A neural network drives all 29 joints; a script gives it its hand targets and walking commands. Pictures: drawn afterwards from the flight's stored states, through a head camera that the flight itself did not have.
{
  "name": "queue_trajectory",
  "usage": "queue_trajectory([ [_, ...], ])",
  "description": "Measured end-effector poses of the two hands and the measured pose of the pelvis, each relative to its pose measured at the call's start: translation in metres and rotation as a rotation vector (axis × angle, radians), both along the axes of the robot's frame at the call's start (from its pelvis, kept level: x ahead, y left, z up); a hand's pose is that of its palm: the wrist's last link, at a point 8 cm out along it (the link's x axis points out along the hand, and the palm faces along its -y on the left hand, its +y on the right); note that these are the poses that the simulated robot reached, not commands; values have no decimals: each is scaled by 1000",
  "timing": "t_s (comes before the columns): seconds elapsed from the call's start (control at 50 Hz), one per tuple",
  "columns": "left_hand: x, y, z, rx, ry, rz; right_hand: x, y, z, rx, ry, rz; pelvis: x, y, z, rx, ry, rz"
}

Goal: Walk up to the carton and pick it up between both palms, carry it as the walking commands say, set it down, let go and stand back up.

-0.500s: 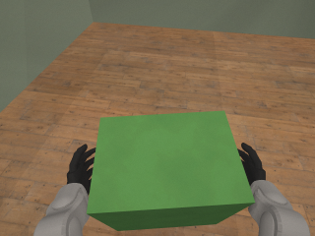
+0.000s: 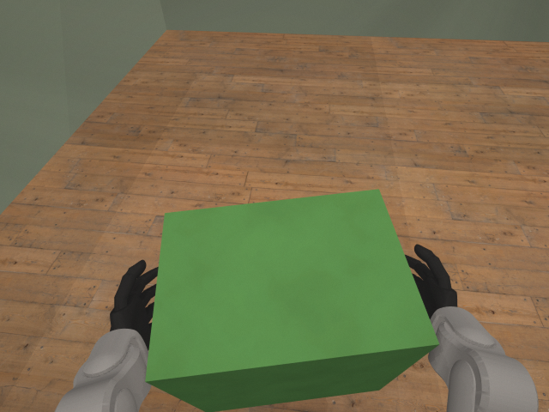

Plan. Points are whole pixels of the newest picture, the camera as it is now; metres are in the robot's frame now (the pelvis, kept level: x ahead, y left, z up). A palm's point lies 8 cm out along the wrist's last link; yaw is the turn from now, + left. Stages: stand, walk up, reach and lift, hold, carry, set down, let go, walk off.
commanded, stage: carry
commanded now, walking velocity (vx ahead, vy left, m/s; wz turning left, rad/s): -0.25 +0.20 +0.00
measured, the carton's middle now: (284, 312) +0.27 +0.00 +0.03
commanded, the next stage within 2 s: none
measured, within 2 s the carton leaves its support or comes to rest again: neither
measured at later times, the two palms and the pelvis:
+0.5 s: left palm out of the picture +0.06 +0.22 +0.10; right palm out of the picture +0.03 -0.14 +0.09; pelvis -0.16 +0.06 +0.01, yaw -3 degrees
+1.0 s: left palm out of the picture -0.03 +0.30 +0.10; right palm out of the picture -0.02 -0.06 +0.10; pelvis -0.25 +0.11 +0.01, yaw -1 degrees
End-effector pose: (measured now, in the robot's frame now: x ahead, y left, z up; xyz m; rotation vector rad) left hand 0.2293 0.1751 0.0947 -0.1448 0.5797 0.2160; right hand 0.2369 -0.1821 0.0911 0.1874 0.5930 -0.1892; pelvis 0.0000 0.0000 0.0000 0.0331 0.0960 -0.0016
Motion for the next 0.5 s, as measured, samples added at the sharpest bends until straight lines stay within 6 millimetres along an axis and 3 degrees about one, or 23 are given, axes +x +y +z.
queue_trajectory([
  [0.1, -54, 40, -31, -97, 105, 62, -41, 41, -12, -68, 109, 46, -34, 23, 3, -49, -27, 1],
  [0.18, -83, 51, -27, -98, 92, 61, -71, 52, -7, -68, 97, 44, -62, 35, 5, -53, -26, 2],
  [0.26, -93, 52, -4, -40, -2, 14, -96, 53, 1, -34, 2, 12, -88, 47, 1, -35, -11, -22],
  [0.32, -103, 46, 9, 15, -34, -33, -121, 47, -4, 9, -31, -30, -107, 54, -3, -24, 2, -38],
  [0.4, -128, 38, 8, 49, 29, -83, -165, 40, -20, 44, 36, -74, -130, 60, 1, -22, -24, -55],
  [0.5, -167, 41, 8, 16, 72, -85, -202, 43, -4, 38, 75, -97, -160, 64, 15, 13, -45, -53],
])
